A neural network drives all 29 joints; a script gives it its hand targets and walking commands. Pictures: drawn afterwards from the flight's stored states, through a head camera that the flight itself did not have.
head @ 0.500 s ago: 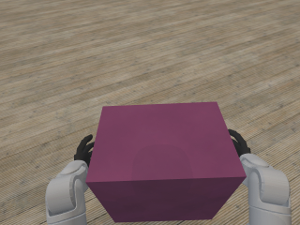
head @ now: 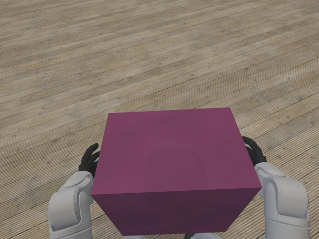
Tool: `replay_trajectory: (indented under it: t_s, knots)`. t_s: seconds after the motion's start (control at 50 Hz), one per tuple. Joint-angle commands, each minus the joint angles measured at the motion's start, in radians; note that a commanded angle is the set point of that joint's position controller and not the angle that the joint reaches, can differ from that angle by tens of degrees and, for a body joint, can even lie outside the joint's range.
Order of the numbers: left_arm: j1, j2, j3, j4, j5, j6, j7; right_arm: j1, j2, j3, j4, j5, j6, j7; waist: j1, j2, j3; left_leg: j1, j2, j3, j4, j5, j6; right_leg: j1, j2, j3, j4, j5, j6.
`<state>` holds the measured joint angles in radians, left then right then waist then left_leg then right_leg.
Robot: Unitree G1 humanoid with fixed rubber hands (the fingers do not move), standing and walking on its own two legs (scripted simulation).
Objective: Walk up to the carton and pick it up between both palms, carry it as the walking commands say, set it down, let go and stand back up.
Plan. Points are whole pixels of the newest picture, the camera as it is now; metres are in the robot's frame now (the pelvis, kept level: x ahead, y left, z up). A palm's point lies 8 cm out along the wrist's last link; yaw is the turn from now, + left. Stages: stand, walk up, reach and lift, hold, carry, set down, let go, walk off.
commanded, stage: carry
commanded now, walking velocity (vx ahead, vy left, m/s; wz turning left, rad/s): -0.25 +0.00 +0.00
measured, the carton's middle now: (171, 177) +0.26 -0.01 +0.00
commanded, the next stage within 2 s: none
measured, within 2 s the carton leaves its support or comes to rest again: neither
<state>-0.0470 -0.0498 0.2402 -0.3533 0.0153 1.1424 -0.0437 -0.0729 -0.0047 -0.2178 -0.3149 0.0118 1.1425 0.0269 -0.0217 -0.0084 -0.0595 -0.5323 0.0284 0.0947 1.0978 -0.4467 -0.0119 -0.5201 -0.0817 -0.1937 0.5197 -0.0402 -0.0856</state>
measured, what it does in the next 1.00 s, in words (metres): walks backwards: left foot, then right foot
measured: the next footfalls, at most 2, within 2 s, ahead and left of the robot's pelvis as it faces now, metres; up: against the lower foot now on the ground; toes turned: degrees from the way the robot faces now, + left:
left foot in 0.14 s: -0.06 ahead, +0.13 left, +0.00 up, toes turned +6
right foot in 0.48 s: -0.10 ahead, -0.12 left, +0.00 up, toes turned -4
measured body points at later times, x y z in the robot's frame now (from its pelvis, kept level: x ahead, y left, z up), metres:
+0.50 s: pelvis -0.12 +0.01 +0.01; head -0.12 +0.01 +0.46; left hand +0.15 +0.21 +0.08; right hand +0.15 -0.17 +0.07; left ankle -0.10 +0.13 -0.72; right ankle -0.14 -0.12 -0.72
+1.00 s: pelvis -0.30 +0.05 +0.02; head -0.31 +0.06 +0.47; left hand -0.04 +0.25 +0.09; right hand -0.04 -0.14 +0.09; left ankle -0.22 +0.14 -0.72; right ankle -0.34 -0.10 -0.66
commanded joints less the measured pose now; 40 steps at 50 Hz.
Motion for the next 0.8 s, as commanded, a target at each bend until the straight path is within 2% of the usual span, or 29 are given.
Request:
replay_trajectory:
  t_s: [0.0, 0.06, 0.08, 0.1, 0.12, 0.14, 0.16, 0.18, 0.22, 0.26, 0.3, 0.34, 0.38, 0.4, 0.42, 0.44, 0.46, 0.48, 0.5, 0.52, 0.54, 0.56, 0.6, 0.66, 0.7, 0.72, 0.74, 0.76, 0.78]
  knots:
    - [-0.465, -0.712, -0.797, -0.205, -0.301, 0.001, -0.168, -0.466, 0.795, 0.813, -0.177, 0.286, -0.012, 0.161, 0.014, -0.132, -0.314, 0.138, -0.01, -0.006, -0.154, -0.071, 0.001, 0.273, -0.221, 0.248, -0.314, -0.281, 0.023]
    - [-0.401, -0.683, -0.783, -0.168, -0.272, 0.01, -0.161, -0.421, 0.764, 0.787, -0.154, 0.266, 0.003, 0.159, 0.025, -0.187, -0.316, 0.206, -0.028, 0.006, -0.395, -0.075, 0.03, 0.362, -0.245, 0.289, -0.353, -0.256, 0.022]
    - [-0.393, -0.679, -0.785, -0.161, -0.266, 0.013, -0.159, -0.405, 0.757, 0.779, -0.146, 0.263, 0.007, 0.162, 0.022, -0.195, -0.316, 0.262, -0.024, 0.015, -0.522, -0.032, 0.038, 0.355, -0.231, 0.272, -0.36, -0.233, 0.049]
    - [-0.394, -0.676, -0.789, -0.162, -0.262, 0.015, -0.158, -0.395, 0.752, 0.773, -0.144, 0.262, 0.01, 0.166, 0.019, -0.163, -0.293, 0.318, -0.003, -0.007, -0.683, 0.022, 0.042, 0.324, -0.192, 0.234, -0.349, -0.235, 0.101]
    - [-0.404, -0.673, -0.799, -0.17, -0.257, 0.015, -0.155, -0.384, 0.755, 0.765, -0.144, 0.262, 0.014, 0.17, 0.018, -0.062, -0.278, 0.375, 0.072, -0.125, -0.777, 0.037, 0.045, 0.26, -0.15, 0.199, -0.28, -0.231, 0.146]
    - [-0.46, -0.705, -0.817, -0.181, -0.26, 0.016, -0.157, -0.382, 0.752, 0.757, -0.121, 0.245, 0.008, 0.173, 0.013, 0.191, -0.227, 0.313, 0.259, -0.352, -0.796, 0.018, 0.092, 0.154, -0.047, 0.088, -0.159, -0.191, 0.196]
    - [-0.477, -0.732, -0.827, -0.192, -0.259, 0.013, -0.159, -0.425, 0.771, 0.773, -0.175, 0.254, 0.001, 0.174, 0.014, 0.26, -0.137, 0.199, 0.346, -0.387, -0.842, 0.079, 0.14, 0.073, -0.035, 0.089, 0.015, -0.316, 0.16]
    - [-0.523, -0.735, -0.819, -0.17, -0.267, 0.015, -0.164, -0.478, 0.773, 0.774, -0.2, 0.259, 0.001, 0.171, 0.018, 0.253, -0.131, 0.186, 0.371, -0.36, -0.828, 0.293, 0.182, 0.037, -0.014, 0.092, 0.196, -0.382, 0.142]
    - [-0.525, -0.755, -0.822, -0.11, -0.283, 0.011, -0.168, -0.48, 0.757, 0.759, -0.22, 0.242, 0.005, 0.165, 0.018, 0.17, -0.139, 0.199, 0.328, -0.229, -0.752, 0.617, 0.189, -0.026, 0.031, 0.149, 0.524, -0.409, 0.128]
    - [-0.513, -0.746, -0.805, -0.071, -0.281, 0.005, -0.158, -0.452, 0.733, 0.752, -0.194, 0.232, 0.009, 0.166, 0.022, 0.126, -0.16, 0.28, 0.266, -0.136, -0.661, 0.848, 0.156, -0.063, 0.052, 0.165, 0.633, -0.408, 0.121]
    - [-0.51, -0.729, -0.809, -0.081, -0.295, 0.006, -0.15, -0.416, 0.715, 0.747, -0.167, 0.235, 0.013, 0.166, 0.026, 0.153, -0.171, 0.385, 0.231, -0.117, -0.607, 0.986, 0.141, -0.088, 0.056, 0.138, 0.553, -0.417, 0.132]
    - [-0.514, -0.722, -0.821, -0.103, -0.312, 0.011, -0.146, -0.394, 0.715, 0.744, -0.155, 0.233, 0.014, 0.162, 0.02, 0.195, -0.2, 0.45, 0.239, -0.144, -0.572, 1.09, 0.151, -0.047, 0.063, 0.118, 0.395, -0.448, 0.128]
    - [-0.502, -0.719, -0.82, -0.112, -0.321, 0.015, -0.147, -0.368, 0.722, 0.734, -0.145, 0.223, 0.016, 0.157, 0.014, 0.24, -0.233, 0.488, 0.247, -0.171, -0.554, 1.106, 0.157, 0.01, 0.079, 0.107, 0.245, -0.424, 0.117]
    - [-0.488, -0.723, -0.82, -0.109, -0.324, 0.015, -0.15, -0.357, 0.725, 0.73, -0.14, 0.216, 0.016, 0.156, 0.015, 0.245, -0.245, 0.499, 0.242, -0.175, -0.537, 1.087, 0.148, 0.044, 0.079, 0.107, 0.135, -0.368, 0.111]
    - [-0.47, -0.73, -0.824, -0.108, -0.324, 0.013, -0.153, -0.349, 0.727, 0.728, -0.137, 0.208, 0.015, 0.156, 0.023, 0.22, -0.259, 0.487, 0.222, -0.158, -0.506, 1.035, 0.119, 0.117, 0.065, 0.111, -0.028, -0.223, 0.109]
    - [-0.452, -0.734, -0.826, -0.109, -0.322, 0.01, -0.157, -0.352, 0.727, 0.731, -0.146, 0.204, 0.011, 0.157, 0.023, 0.172, -0.291, 0.421, 0.193, -0.141, -0.464, 0.899, 0.074, 0.246, 0.016, 0.146, -0.126, -0.061, 0.11]
    - [-0.442, -0.733, -0.814, -0.111, -0.316, 0.007, -0.16, -0.367, 0.726, 0.741, -0.158, 0.205, 0.008, 0.159, 0.015, 0.048, -0.295, 0.271, 0.157, -0.135, -0.417, 0.595, 0.029, 0.38, -0.079, 0.242, -0.113, 0.216, 0.1]
    - [-0.436, -0.716, -0.794, -0.118, -0.304, 0.001, -0.162, -0.407, 0.737, 0.763, -0.192, 0.213, 0.004, 0.161, 0.012, -0.201, -0.296, 0.039, 0.084, -0.082, -0.339, 0.215, -0.017, 0.528, -0.249, 0.374, 0.031, 0.84, 0.024]
    - [-0.402, -0.723, -0.779, -0.115, -0.289, -0.007, -0.159, -0.404, 0.779, 0.776, -0.21, 0.237, 0.001, 0.164, 0.023, -0.329, -0.336, 0.019, 0.02, -0.009, -0.199, -0.153, -0.023, 0.48, -0.354, 0.442, 0.012, 1.014, -0.093]
    - [-0.408, -0.734, -0.794, -0.14, -0.289, -0.014, -0.161, -0.398, 0.795, 0.799, -0.196, 0.246, -0.006, 0.168, 0.022, -0.264, -0.314, 0.022, 0.004, -0.04, -0.062, -0.206, -0.022, 0.441, -0.349, 0.442, -0.025, 0.955, -0.113]
    - [-0.421, -0.737, -0.799, -0.176, -0.285, -0.024, -0.16, -0.411, 0.816, 0.822, -0.199, 0.264, -0.017, 0.174, 0.019, -0.208, -0.304, 0.019, -0.004, -0.056, -0.011, -0.162, -0.014, 0.399, -0.314, 0.395, -0.046, 0.788, -0.107]
    - [-0.433, -0.741, -0.803, -0.208, -0.282, -0.031, -0.156, -0.432, 0.826, 0.832, -0.219, 0.282, -0.025, 0.178, 0.015, -0.189, -0.284, 0.026, 0.007, -0.055, -0.004, -0.099, -0.015, 0.357, -0.269, 0.348, -0.056, 0.647, -0.086]
    - [-0.429, -0.725, -0.805, -0.268, -0.27, -0.039, -0.144, -0.463, 0.819, 0.847, -0.268, 0.321, -0.036, 0.181, 0.018, -0.186, -0.277, 0.066, 0.004, -0.033, -0.135, -0.014, -0.02, 0.325, -0.196, 0.263, -0.052, 0.425, -0.038]
    - [-0.335, -0.689, -0.808, -0.274, -0.238, -0.034, -0.13, -0.41, 0.773, 0.85, -0.282, 0.325, -0.033, 0.176, 0.031, -0.21, -0.292, 0.135, -0.018, -0.009, -0.312, -0.015, -0.02, 0.35, -0.209, 0.304, -0.06, 0.341, -0.049]
    - [-0.309, -0.661, -0.809, -0.253, -0.219, -0.026, -0.125, -0.355, 0.749, 0.837, -0.248, 0.312, -0.024, 0.179, 0.02, -0.19, -0.283, 0.234, -0.013, -0.002, -0.557, 0.11, -0.013, 0.323, -0.187, 0.303, -0.033, 0.278, -0.011]
    - [-0.311, -0.653, -0.812, -0.248, -0.215, -0.023, -0.126, -0.342, 0.736, 0.822, -0.234, 0.305, -0.019, 0.183, 0.023, -0.133, -0.261, 0.288, 0.025, -0.062, -0.668, 0.153, -0.016, 0.273, -0.151, 0.286, 0.014, 0.187, 0.028]
    - [-0.329, -0.644, -0.812, -0.244, -0.213, -0.021, -0.127, -0.339, 0.729, 0.807, -0.222, 0.303, -0.014, 0.188, 0.024, 0.008, -0.25, 0.361, 0.157, -0.211, -0.733, 0.269, 0.0, 0.161, -0.107, 0.248, 0.102, -0.027, 0.072]
    - [-0.37, -0.668, -0.827, -0.266, -0.225, -0.017, -0.131, -0.311, 0.716, 0.787, -0.18, 0.286, -0.02, 0.193, 0.027, 0.331, -0.201, 0.305, 0.414, -0.457, -0.791, 0.551, 0.121, -0.006, 0.019, 0.117, 0.22, -0.415, 0.123]
    - [-0.402, -0.683, -0.846, -0.235, -0.232, -0.016, -0.139, -0.366, 0.742, 0.804, -0.226, 0.295, -0.021, 0.192, 0.02, 0.326, -0.199, 0.24, 0.434, -0.443, -0.773, 0.693, 0.19, 0.013, 0.022, 0.168, 0.469, -0.584, 0.108]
